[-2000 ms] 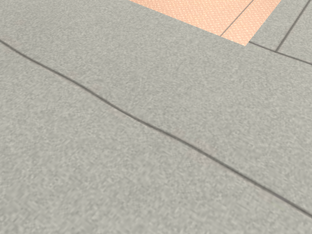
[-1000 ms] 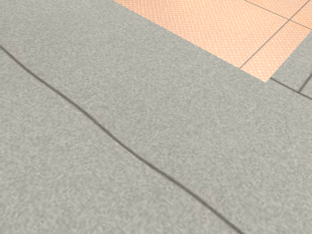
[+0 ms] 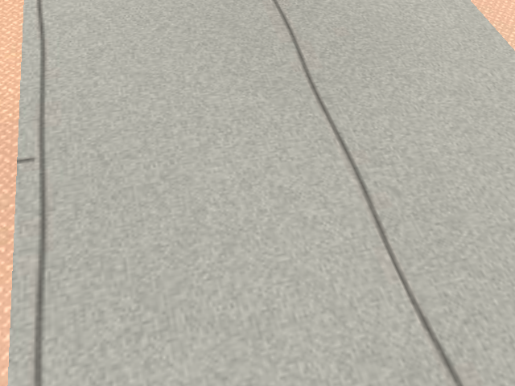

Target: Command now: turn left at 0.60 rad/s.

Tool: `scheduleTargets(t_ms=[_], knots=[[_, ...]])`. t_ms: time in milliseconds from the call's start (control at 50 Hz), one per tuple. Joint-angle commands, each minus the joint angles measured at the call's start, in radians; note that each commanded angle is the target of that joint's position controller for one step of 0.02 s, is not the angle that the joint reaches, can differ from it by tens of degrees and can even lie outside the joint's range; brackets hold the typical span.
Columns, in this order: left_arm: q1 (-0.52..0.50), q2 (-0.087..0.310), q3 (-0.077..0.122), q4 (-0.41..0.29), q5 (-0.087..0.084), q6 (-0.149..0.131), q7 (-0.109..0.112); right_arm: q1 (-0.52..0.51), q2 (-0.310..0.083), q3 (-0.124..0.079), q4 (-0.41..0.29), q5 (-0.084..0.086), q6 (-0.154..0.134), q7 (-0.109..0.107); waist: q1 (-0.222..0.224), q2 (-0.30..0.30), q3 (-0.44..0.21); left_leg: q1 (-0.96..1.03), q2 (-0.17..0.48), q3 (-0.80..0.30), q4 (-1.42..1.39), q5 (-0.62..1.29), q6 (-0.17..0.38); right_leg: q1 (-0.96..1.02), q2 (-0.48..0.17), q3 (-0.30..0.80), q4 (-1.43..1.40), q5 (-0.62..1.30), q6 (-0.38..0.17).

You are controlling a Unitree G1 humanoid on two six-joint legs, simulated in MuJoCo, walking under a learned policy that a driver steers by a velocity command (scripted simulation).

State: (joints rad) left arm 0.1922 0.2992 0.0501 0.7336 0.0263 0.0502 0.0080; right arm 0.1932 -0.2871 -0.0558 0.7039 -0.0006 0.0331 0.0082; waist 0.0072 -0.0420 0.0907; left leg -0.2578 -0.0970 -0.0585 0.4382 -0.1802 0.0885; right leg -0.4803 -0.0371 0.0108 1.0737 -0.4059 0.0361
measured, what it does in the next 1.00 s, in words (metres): walks ahead, turning left: right foot, then left foot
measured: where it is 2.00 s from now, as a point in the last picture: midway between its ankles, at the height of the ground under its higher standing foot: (178, 286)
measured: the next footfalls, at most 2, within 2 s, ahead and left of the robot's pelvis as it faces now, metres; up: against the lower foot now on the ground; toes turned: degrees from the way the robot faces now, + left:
right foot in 0.36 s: +0.10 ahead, -0.12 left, +0.00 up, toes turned +18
left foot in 0.86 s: +0.20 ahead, +0.19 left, +0.00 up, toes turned +27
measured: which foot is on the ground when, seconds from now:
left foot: down 0.00-0.36, up 0.38-0.84, down 0.86-1.00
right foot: up 0.00-0.34, down 0.36-0.88, up 0.90-1.00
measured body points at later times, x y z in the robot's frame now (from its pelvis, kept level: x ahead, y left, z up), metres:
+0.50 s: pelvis +0.04 -0.04 +0.00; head +0.07 -0.06 +0.45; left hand +0.08 +0.26 -0.08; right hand +0.22 -0.29 -0.12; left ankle +0.00 +0.07 -0.67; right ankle +0.06 -0.13 -0.74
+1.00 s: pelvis +0.19 +0.09 +0.00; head +0.20 +0.11 +0.45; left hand +0.07 +0.32 -0.15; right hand +0.42 -0.08 -0.11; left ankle +0.16 +0.17 -0.74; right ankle +0.15 -0.08 -0.66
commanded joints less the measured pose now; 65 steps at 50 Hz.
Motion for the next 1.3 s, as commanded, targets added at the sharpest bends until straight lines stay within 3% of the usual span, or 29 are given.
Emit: scheduleTargets(t_ms=[20,120,220,280,320,340,360,380,400,420,440,460,540,620,680,780,820,840,860,880,900,920,940,960,1000,1080,1180,1260,1300], knots=[[0.041,0.087,0.025,-0.048,-0.001,0.003,0.002,0.034,-0.167,-0.047,-0.045,-0.004,-0.015,-0.004,-0.003,0.13,-0.148,0.151,0.24,-0.258,-0.112,0.397,0.136,-0.058,0.006,0.021,-0.029,0.036,0.012],[-0.034,0.083,0.023,-0.073,-0.002,0.006,0.01,0.078,-0.176,-0.053,-0.036,-0.015,-0.006,-0.005,-0.034,0.151,-0.121,0.132,0.237,-0.36,-0.124,0.192,0.148,-0.079,0.023,0.042,-0.146,0.033,0.013],[-0.07,0.079,0.016,-0.093,-0.013,-0.009,0.017,0.083,-0.186,-0.06,-0.034,-0.023,-0.002,-0.002,-0.042,0.151,-0.127,0.107,0.225,-0.437,-0.082,0.232,0.144,-0.003,0.061,0.055,-0.257,0.011,-0.008],[-0.049,0.083,0.012,-0.098,-0.023,-0.02,0.024,0.063,-0.189,-0.063,-0.033,-0.022,0.002,0.002,-0.029,0.166,-0.136,0.095,0.212,-0.489,-0.052,0.317,0.124,0.091,0.091,0.061,-0.366,-0.008,-0.028],[0.012,0.079,0.009,-0.086,-0.027,-0.031,0.032,0.025,-0.184,-0.063,-0.034,-0.014,0.006,0.001,0.011,0.166,-0.135,0.051,0.178,-0.504,-0.027,0.3,0.078,0.222,0.101,0.061,-0.546,0.057,-0.041],[0.053,0.083,0.01,-0.075,-0.02,-0.039,0.041,0.002,-0.172,-0.059,-0.037,-0.002,0.006,-0.002,0.041,0.147,-0.129,-0.011,0.139,-0.484,0.008,0.207,0.031,0.329,0.08,0.066,-0.707,0.156,-0.048],[0.067,0.149,0.022,-0.076,-0.004,-0.046,0.05,0.038,-0.115,-0.045,-0.043,0.005,0.002,-0.004,0.023,-0.009,-0.161,-0.124,0.05,-0.379,0.136,-0.143,-0.027,0.449,-0.093,0.23,-0.826,0.056,-0.087],[0.023,0.236,0.035,-0.106,-0.001,-0.041,0.047,0.088,-0.075,-0.036,-0.053,0.001,-0.001,-0.008,0.0,-0.202,-0.159,-0.321,-0.128,-0.141,0.347,-0.418,-0.059,0.514,-0.323,0.526,-0.906,-0.138,-0.18],[0.029,0.228,0.042,-0.091,0.015,-0.035,0.038,0.05,-0.168,-0.054,-0.049,-0.044,-0.001,-0.01,0.012,-0.141,-0.098,-0.352,-0.042,-0.118,0.489,-0.356,-0.061,0.38,-0.349,0.545,-0.91,-0.226,-0.238],[0.005,0.166,0.025,-0.093,0.009,-0.037,0.031,0.035,-0.184,-0.062,-0.042,-0.048,-0.003,0.0,-0.005,-0.097,-0.056,-0.348,-0.01,-0.12,0.549,-0.291,-0.061,0.335,-0.3,0.49,-0.919,-0.269,-0.231],[-0.026,0.132,0.016,-0.093,0.002,-0.041,0.026,0.051,-0.174,-0.062,-0.024,-0.047,-0.001,0.014,-0.022,-0.088,-0.018,-0.356,0.0,-0.105,0.594,-0.231,-0.07,0.316,-0.24,0.396,-0.928,-0.235,-0.203],[-0.039,0.123,0.013,-0.096,-0.001,-0.047,0.026,0.076,-0.165,-0.06,-0.008,-0.045,0.002,0.03,-0.033,-0.111,-0.028,-0.362,0.007,-0.083,0.64,-0.186,-0.08,0.341,-0.198,0.325,-0.929,-0.19,-0.182],[0.064,0.121,0.021,-0.061,-0.001,-0.082,0.015,0.019,-0.128,-0.044,-0.012,-0.037,-0.001,0.062,0.015,-0.07,-0.024,-0.452,0.048,-0.046,0.683,-0.101,-0.103,0.44,-0.19,0.207,-0.941,-0.06,-0.184],[0.16,0.121,0.031,-0.013,0.0,-0.109,0.006,-0.058,-0.107,-0.035,-0.022,-0.038,-0.007,0.069,0.056,-0.058,-0.007,-0.509,0.076,-0.046,0.593,-0.055,-0.116,0.516,-0.214,0.147,-0.956,0.027,-0.198],[0.195,0.115,0.032,0.023,0.001,-0.123,-0.003,-0.099,-0.08,-0.023,-0.024,-0.039,-0.018,0.069,0.064,-0.056,0.01,-0.495,0.082,-0.043,0.471,-0.029,-0.109,0.523,-0.221,0.102,-0.958,0.099,-0.21],[0.244,0.113,0.028,0.09,-0.005,-0.129,-0.017,-0.21,-0.045,0.008,-0.055,-0.046,-0.037,0.072,0.069,-0.099,0.022,-0.278,0.1,0.111,0.203,-0.083,-0.066,0.421,-0.211,0.012,-0.907,0.337,-0.212],[0.265,0.132,0.03,0.117,-0.012,-0.118,-0.021,-0.174,-0.051,0.009,-0.048,-0.044,-0.048,0.059,0.04,-0.108,0.006,-0.142,0.073,0.149,0.131,-0.106,-0.03,0.392,-0.23,0.036,-0.843,0.525,-0.218],[0.245,0.141,0.029,0.123,-0.016,-0.115,-0.021,-0.077,-0.057,0.004,-0.017,-0.043,-0.06,0.048,-0.022,-0.08,-0.029,-0.004,0.05,0.148,0.053,-0.055,-0.011,0.363,-0.214,0.017,-0.741,0.663,-0.204],[0.236,0.126,0.023,0.125,-0.022,-0.115,-0.023,0.087,-0.091,-0.011,0.045,-0.052,-0.075,0.033,-0.096,-0.006,-0.13,0.225,0.045,0.128,-0.002,-0.009,0.008,0.299,-0.154,-0.037,-0.542,0.723,-0.178],[0.212,0.077,0.003,0.083,-0.027,-0.12,-0.028,0.266,-0.174,-0.032,0.074,-0.074,-0.085,0.014,-0.173,0.122,-0.285,0.478,0.286,-0.131,-0.065,-0.233,0.047,0.127,-0.095,-0.076,-0.253,0.437,-0.146],[0.245,-0.018,-0.015,0.038,-0.032,-0.119,-0.03,0.303,-0.28,-0.051,0.075,-0.064,-0.085,-0.004,-0.142,0.339,-0.345,0.596,0.55,-0.556,-0.192,-0.314,0.112,-0.157,0.066,-0.075,0.023,-0.141,-0.118],[0.212,0.092,0.016,0.068,-0.022,-0.104,-0.015,0.252,-0.232,-0.041,0.074,-0.044,-0.085,-0.012,-0.14,0.168,-0.256,0.465,0.526,-0.519,-0.194,-0.282,0.109,-0.186,0.034,0.073,0.117,-0.086,-0.137],[0.195,0.086,0.02,0.07,-0.028,-0.105,-0.023,0.157,-0.157,-0.018,0.069,-0.039,-0.087,-0.011,-0.084,0.134,-0.149,0.361,0.466,-0.354,-0.2,-0.204,0.083,-0.18,-0.012,0.086,0.1,0.01,-0.145],[0.201,0.063,0.017,0.088,-0.031,-0.104,-0.028,0.102,-0.099,-0.003,0.067,-0.034,-0.093,-0.008,-0.052,0.13,-0.096,0.279,0.411,-0.236,-0.231,-0.087,0.054,-0.146,-0.037,0.066,0.058,0.07,-0.136],[0.231,0.042,0.019,0.124,-0.005,-0.082,-0.039,0.064,-0.044,0.015,0.071,-0.027,-0.108,-0.014,-0.013,0.164,-0.059,0.214,0.337,-0.089,-0.263,0.054,0.018,-0.109,-0.052,0.044,0.035,0.131,-0.107],[0.16,0.004,0.021,0.102,0.0,-0.061,-0.058,0.115,-0.051,0.01,0.111,-0.016,-0.139,-0.015,0.005,0.139,-0.035,0.205,0.327,0.049,-0.286,0.28,0.024,-0.185,-0.048,0.02,0.06,0.225,-0.082],[-0.029,-0.022,0.006,0.031,0.003,-0.064,-0.074,0.153,-0.026,0.017,0.151,-0.02,-0.142,-0.02,-0.011,0.119,0.021,0.205,0.304,0.176,-0.299,0.382,0.034,-0.248,-0.042,-0.031,-0.142,0.376,-0.069],[-0.156,-0.032,-0.012,-0.024,0.009,-0.066,-0.087,0.202,-0.062,0.011,0.189,-0.02,-0.138,-0.032,-0.034,0.106,0.036,0.27,0.332,0.238,-0.277,0.521,0.023,-0.168,-0.015,-0.119,-0.369,0.39,-0.112],[-0.142,-0.015,-0.008,-0.029,0.01,-0.065,-0.081,0.208,-0.088,0.007,0.201,-0.022,-0.13,-0.039,-0.016,0.113,0.001,0.334,0.341,0.273,-0.181,0.787,0.008,-0.091,0.036,-0.161,-0.418,0.327,-0.154]])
